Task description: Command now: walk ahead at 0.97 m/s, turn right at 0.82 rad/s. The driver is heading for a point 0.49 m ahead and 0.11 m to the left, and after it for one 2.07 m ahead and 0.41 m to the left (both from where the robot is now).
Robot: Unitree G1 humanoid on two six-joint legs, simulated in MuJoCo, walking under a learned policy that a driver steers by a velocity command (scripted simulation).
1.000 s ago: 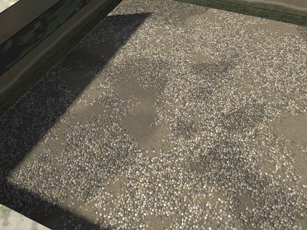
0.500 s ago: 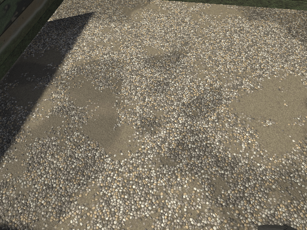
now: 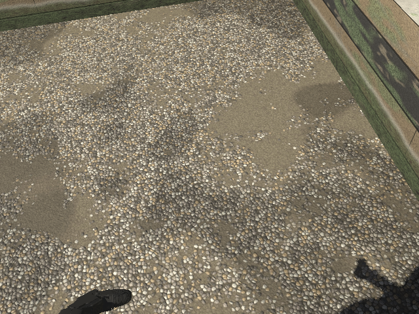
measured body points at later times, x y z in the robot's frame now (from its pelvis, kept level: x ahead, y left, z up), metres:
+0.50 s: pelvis -0.04 -0.11 +0.03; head -0.03 -0.10 +0.48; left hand +0.24 +0.07 +0.00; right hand +0.09 -0.37 -0.05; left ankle -0.05 +0.02 -0.69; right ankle -0.02 -0.26 -0.69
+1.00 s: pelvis -0.02 -0.10 +0.00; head +0.00 -0.07 +0.45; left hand -0.01 +0.20 -0.11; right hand +0.28 -0.21 -0.05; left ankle +0.01 +0.00 -0.69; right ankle +0.00 -0.26 -0.64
